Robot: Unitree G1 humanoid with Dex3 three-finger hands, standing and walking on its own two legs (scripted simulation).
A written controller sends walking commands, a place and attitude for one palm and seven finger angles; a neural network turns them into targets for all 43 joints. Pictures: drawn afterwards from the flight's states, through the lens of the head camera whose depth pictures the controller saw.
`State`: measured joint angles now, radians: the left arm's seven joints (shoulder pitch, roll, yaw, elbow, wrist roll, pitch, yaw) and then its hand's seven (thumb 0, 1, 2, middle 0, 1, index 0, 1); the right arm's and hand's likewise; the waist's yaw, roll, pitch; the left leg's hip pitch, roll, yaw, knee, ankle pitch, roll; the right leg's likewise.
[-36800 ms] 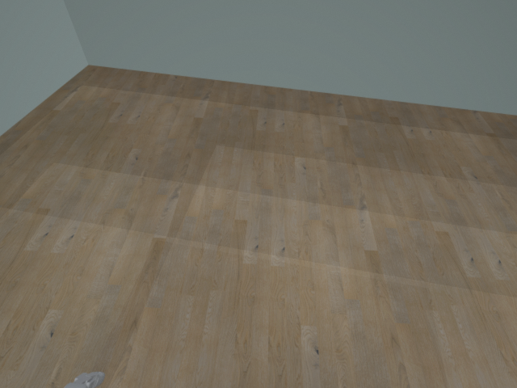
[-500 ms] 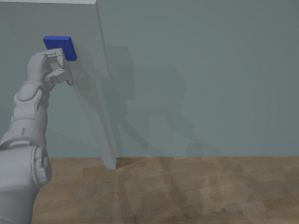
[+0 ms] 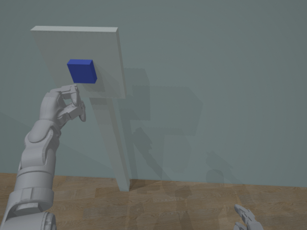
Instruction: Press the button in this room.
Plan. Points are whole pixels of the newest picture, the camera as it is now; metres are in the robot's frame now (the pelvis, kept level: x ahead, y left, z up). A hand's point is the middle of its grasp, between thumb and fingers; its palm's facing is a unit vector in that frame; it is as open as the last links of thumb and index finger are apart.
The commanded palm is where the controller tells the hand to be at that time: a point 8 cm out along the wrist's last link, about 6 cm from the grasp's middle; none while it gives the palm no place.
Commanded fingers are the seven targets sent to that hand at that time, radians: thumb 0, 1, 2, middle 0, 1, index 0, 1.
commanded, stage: pull the fist back off the button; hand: left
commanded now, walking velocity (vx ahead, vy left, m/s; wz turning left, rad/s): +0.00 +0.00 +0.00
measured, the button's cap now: (83, 70) +0.48 +0.23 +0.19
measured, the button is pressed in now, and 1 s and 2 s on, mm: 0 0 0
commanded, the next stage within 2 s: draw the hand back to the body in 0.22 s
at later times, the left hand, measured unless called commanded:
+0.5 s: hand (77, 116) +0.33 +0.21 +0.16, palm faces +0.04 -1.00 +0.00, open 3.1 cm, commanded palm +0.29 +0.26 +0.16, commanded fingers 0.00 0.90 0.90 -1.30 -1.50 -1.30 -1.50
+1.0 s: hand (54, 153) +0.23 +0.22 +0.16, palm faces +0.31 -0.93 -0.21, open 3.1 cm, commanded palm +0.19 +0.26 +0.17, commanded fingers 0.00 0.90 0.90 -1.30 -1.50 -1.30 -1.50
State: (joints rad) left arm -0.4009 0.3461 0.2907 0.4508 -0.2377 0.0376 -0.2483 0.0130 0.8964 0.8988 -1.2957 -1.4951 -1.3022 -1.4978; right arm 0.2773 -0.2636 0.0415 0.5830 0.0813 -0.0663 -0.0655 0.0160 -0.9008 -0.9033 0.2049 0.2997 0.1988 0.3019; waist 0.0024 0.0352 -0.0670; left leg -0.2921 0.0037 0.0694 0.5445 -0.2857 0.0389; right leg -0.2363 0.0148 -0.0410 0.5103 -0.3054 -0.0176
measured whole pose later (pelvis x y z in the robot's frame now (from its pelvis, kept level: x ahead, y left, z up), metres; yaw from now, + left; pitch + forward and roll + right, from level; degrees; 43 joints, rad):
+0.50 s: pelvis -0.01 -0.01 +0.00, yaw +1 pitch -1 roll +0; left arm -0.32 0.36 0.29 0.35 -0.27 0.12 -0.27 0.01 0.90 0.90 -1.30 -1.50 -1.30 -1.50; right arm 0.25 -0.26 0.06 0.60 0.09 -0.05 -0.09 0.02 -0.90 -0.90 0.21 0.30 0.20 0.30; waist 0.00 0.05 -0.05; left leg -0.25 0.01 0.05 0.50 -0.25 0.03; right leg -0.19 0.02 -0.06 0.48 -0.28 -0.03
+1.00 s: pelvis -0.02 -0.01 +0.01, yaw +1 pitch -4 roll -1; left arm 0.14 0.30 0.23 -0.16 -0.14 0.00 0.01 0.01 0.90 0.90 -1.30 -1.49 -1.30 -1.50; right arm 0.17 -0.24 0.05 0.59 0.03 -0.12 -0.08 0.02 -0.90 -0.90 0.20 0.30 0.20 0.30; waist 0.05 0.06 0.01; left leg -0.17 0.01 0.05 0.44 -0.21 0.02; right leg -0.10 0.02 -0.06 0.41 -0.24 -0.03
